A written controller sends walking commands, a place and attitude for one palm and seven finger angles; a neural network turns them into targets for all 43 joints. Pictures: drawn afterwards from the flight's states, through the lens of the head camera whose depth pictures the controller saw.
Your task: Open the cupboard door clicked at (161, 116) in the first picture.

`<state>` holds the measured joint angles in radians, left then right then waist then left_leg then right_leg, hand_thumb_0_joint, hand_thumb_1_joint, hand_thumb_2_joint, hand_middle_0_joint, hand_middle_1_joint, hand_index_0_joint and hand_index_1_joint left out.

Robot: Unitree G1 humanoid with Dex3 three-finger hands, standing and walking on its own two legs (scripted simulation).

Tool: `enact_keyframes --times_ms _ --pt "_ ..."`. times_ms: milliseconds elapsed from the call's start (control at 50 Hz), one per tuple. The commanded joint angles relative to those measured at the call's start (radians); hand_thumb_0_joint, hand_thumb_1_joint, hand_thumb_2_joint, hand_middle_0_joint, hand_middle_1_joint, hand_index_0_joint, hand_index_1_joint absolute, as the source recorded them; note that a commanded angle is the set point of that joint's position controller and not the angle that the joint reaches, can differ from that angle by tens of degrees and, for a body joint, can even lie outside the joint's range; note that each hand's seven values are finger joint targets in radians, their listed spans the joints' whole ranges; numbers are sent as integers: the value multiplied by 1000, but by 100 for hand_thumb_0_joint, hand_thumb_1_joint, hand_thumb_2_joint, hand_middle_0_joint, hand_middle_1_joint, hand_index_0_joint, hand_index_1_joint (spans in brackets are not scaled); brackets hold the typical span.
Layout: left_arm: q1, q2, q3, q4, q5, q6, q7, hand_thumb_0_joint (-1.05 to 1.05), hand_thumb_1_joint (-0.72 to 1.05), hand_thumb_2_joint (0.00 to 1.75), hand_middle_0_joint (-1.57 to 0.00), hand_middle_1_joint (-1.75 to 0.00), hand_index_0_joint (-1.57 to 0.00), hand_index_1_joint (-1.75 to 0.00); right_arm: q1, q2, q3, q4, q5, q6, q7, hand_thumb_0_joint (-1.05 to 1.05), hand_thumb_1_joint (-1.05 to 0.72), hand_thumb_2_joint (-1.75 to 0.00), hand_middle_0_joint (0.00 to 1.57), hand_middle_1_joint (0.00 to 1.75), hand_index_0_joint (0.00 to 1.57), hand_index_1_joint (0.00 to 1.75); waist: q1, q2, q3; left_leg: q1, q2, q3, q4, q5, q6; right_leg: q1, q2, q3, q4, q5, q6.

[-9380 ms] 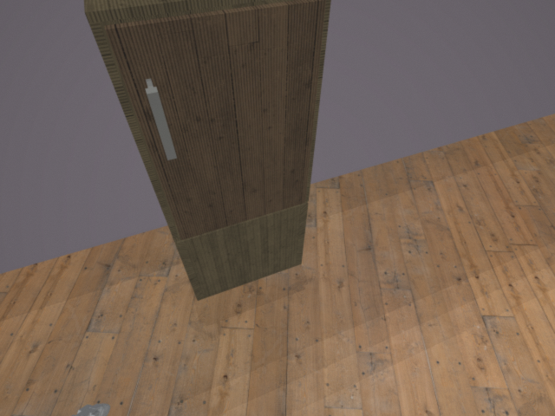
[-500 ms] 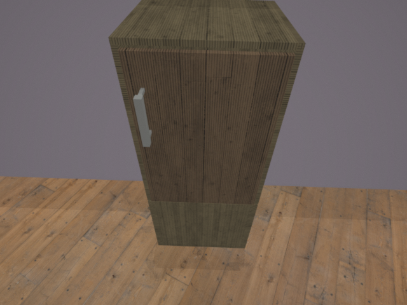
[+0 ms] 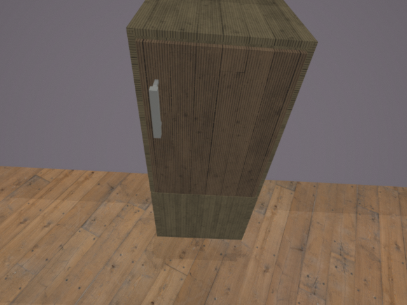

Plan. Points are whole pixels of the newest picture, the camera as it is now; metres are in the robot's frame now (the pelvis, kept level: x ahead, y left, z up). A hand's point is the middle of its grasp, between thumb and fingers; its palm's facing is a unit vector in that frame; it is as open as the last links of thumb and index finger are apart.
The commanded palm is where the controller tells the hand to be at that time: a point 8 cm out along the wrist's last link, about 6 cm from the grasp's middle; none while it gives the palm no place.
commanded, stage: come to a stop and stand still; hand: left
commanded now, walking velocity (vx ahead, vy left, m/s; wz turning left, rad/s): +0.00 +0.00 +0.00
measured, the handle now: (156, 109) +0.58 +0.17 +0.08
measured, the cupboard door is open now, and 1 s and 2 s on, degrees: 0 0 0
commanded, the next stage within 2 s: look again from close up in 0.38 s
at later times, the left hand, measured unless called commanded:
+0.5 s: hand out of the picture -0.09 +0.16 -0.18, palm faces +0.09 -0.98 -0.16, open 7.3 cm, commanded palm none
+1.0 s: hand out of the picture -0.07 +0.17 -0.18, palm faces +0.09 -0.98 -0.17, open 7.3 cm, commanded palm none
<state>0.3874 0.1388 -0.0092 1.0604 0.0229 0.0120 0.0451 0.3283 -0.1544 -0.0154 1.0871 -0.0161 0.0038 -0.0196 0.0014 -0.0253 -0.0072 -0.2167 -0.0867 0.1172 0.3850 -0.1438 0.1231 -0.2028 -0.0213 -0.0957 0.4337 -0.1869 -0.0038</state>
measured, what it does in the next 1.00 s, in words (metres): stands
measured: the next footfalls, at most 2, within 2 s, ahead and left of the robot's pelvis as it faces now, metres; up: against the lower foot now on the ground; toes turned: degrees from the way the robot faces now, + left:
none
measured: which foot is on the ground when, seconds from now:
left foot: down 0.00-1.00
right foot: down 0.00-1.00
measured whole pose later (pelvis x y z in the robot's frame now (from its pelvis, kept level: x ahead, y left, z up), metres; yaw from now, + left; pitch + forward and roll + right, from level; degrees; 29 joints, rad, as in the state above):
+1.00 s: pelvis -0.01 +0.01 +0.00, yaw +1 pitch -2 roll +0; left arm 0.44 0.12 0.01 1.10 0.03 0.00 0.05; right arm 0.30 -0.15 -0.04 1.12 -0.01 0.01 -0.03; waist 0.01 -0.01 0.00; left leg -0.20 -0.12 0.12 0.31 -0.11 0.08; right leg -0.23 -0.02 -0.01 0.45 -0.20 0.00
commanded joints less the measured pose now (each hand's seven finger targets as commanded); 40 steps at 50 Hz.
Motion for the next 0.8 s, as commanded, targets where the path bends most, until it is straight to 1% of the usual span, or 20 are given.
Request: enact_keyframes --times_ms 0,40,100,120,180,200,280,300,320,360,400,440,480,500,540,600,640,700,760,780 --pt "102 70 19 -8 9 -10 8 0 90 90 -20 -30 -20 -30 17 -118 -24 -37 8 -11 -9 0 -90 -90 20 30 20 30 12 45 110 -117 237 -299 -236 -382 -75 -5 -62 90 -37 -70 -18" --pt "117 55 20 2 9 -9 9 0 90 90 -20 -30 -20 -30 15 -113 -27 -32 8 -9 -10 0 -90 -90 20 30 20 30 11 29 127 -129 238 -301 -243 -398 -79 -16 -60 90 -35 -79 -17" --pt "145 48 19 14 10 -10 10 0 90 90 -20 -30 -20 -30 15 -109 -28 -25 10 -7 -10 0 -90 -90 20 30 20 30 12 43 119 -113 235 -295 -245 -388 -84 -20 -58 89 -33 -75 -16" --pt "148 45 21 15 10 -9 11 0 90 90 -20 -30 -20 -30 15 -107 -30 -25 10 -7 -12 0 -90 -90 20 30 20 30 10 36 123 -115 236 -298 -250 -390 -91 -24 -55 89 -28 -75 -16" --pt "182 32 24 32 10 -3 13 0 90 90 -20 -30 -20 -30 11 -106 -34 -19 10 -3 -14 0 -90 -90 20 30 20 30 16 56 135 -120 241 -307 -279 -415 -111 -29 -44 74 -2 -81 -13" --pt "190 35 25 34 12 -4 14 0 90 90 -20 -30 -20 -30 8 -104 -34 -15 12 -5 -15 0 -90 -90 20 30 20 30 20 43 123 -105 243 -301 -270 -394 -108 -24 -49 80 -9 -69 -13" --pt "195 26 24 43 9 -7 16 0 90 90 -20 -30 -20 -30 12 -100 -35 -9 12 -4 -16 0 -90 -90 20 30 20 30 14 13 136 -93 237 -301 -270 -370 -121 -41 -50 90 -16 -70 -17" --pt "196 27 25 45 10 -6 16 0 90 90 -20 -30 -20 -30 13 -101 -36 -8 13 -4 -16 0 -90 -90 20 30 20 30 14 35 135 -81 236 -299 -275 -368 -127 -48 -48 87 -10 -69 -16" --pt "199 27 26 48 9 -3 17 0 90 90 -20 -30 -20 -30 12 -99 -36 -5 13 -2 -17 0 -90 -90 20 30 20 30 13 41 139 -84 239 -305 -287 -376 -137 -48 -45 83 -2 -71 -16" --pt "212 26 28 53 9 -4 18 0 90 90 -20 -30 -20 -30 9 -97 -37 -3 13 -2 -18 0 -90 -90 20 30 20 30 19 21 137 -87 238 -300 -285 -367 -138 -36 -45 87 -7 -68 -17" --pt "215 31 28 54 10 -6 18 0 90 90 -20 -30 -20 -30 9 -99 -38 -1 13 -2 -17 0 -90 -90 20 30 20 30 20 17 139 -87 232 -294 -282 -357 -139 -34 -46 93 -14 -69 -20" --pt "210 29 28 54 8 -8 17 0 90 90 -20 -30 -20 -30 10 -97 -38 -1 12 -2 -17 0 -90 -90 20 30 20 30 17 20 141 -80 226 -285 -276 -345 -140 -42 -48 101 -22 -76 -23" --pt "205 32 29 51 8 -10 17 0 90 90 -20 -30 -20 -30 11 -98 -38 2 12 -1 -16 0 -90 -90 20 30 20 30 16 0 147 -87 223 -284 -271 -352 -136 -46 -49 111 -30 -89 -25" --pt "201 37 29 50 8 -11 18 0 90 90 -20 -30 -20 -30 15 -95 -38 4 12 -2 -16 0 -90 -90 20 30 20 30 14 -6 133 -71 221 -286 -264 -329 -136 -47 -51 114 -34 -82 -26" --pt "195 35 30 48 8 -11 17 0 90 90 -20 -30 -20 -30 14 -95 -38 4 12 -1 -16 0 -90 -90 20 30 20 30 12 12 141 -74 219 -282 -266 -350 -137 -60 -49 116 -32 -99 -26" --pt "199 42 33 48 9 -10 17 0 90 90 -20 -30 -20 -30 13 -97 -38 4 12 -2 -15 0 -90 -90 20 30 20 30 18 35 133 -80 221 -287 -272 -359 -138 -46 -45 114 -25 -93 -26" --pt "193 41 33 47 8 -10 16 0 90 90 -20 -30 -20 -30 13 -96 -38 3 10 -3 -16 0 -90 -90 20 30 20 30 15 21 138 -86 218 -287 -273 -353 -140 -45 -43 119 -27 -96 -28" --pt "190 48 35 45 8 -9 17 0 90 90 -20 -30 -20 -30 15 -101 -39 6 11 -3 -16 0 -90 -90 20 30 20 30 18 26 136 -82 222 -297 -283 -354 -148 -42 -40 116 -21 -91 -29" --pt "185 50 36 44 8 -9 15 0 90 90 -20 -30 -20 -30 10 -103 -41 4 10 -1 -15 0 -90 -90 20 30 20 30 20 9 150 -100 218 -288 -277 -376 -140 -46 -41 125 -32 -114 -30" --pt "184 48 36 44 8 -8 14 0 90 90 -20 -30 -20 -30 12 -106 -41 4 9 0 -14 0 -90 -90 20 30 20 30 17 14 150 -98 212 -288 -278 -379 -143 -55 -38 130 -33 -128 -31"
